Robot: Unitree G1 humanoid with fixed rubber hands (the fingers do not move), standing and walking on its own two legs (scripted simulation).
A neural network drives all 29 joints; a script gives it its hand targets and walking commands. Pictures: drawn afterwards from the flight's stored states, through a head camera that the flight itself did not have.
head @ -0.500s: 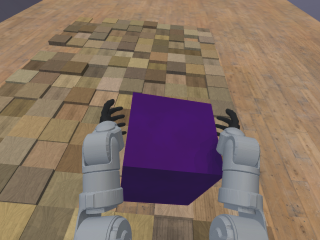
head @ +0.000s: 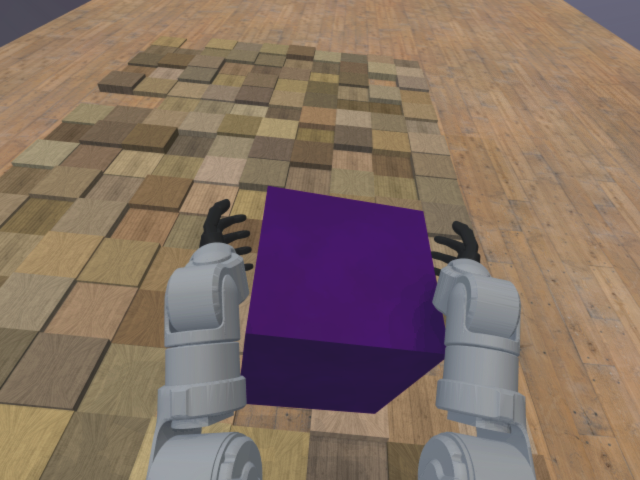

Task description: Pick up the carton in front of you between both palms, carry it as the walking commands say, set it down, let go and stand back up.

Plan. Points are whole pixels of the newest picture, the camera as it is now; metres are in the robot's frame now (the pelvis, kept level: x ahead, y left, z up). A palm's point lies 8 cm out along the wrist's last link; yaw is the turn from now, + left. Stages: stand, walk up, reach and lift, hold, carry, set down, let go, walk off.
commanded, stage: carry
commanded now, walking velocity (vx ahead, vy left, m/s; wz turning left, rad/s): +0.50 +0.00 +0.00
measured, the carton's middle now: (326, 310) +0.34 +0.01 +0.03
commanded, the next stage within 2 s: none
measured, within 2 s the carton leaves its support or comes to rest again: neither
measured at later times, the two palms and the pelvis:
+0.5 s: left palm (266, 163) +0.49 +0.11 +0.16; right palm (465, 195) +0.47 -0.18 +0.15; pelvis +0.15 -0.02 +0.00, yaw -4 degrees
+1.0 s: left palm (283, 81) +0.83 +0.12 +0.14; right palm (412, 109) +0.83 -0.16 +0.11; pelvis +0.48 -0.03 -0.02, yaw -3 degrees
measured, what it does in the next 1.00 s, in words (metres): walks ahead: left foot, then right foot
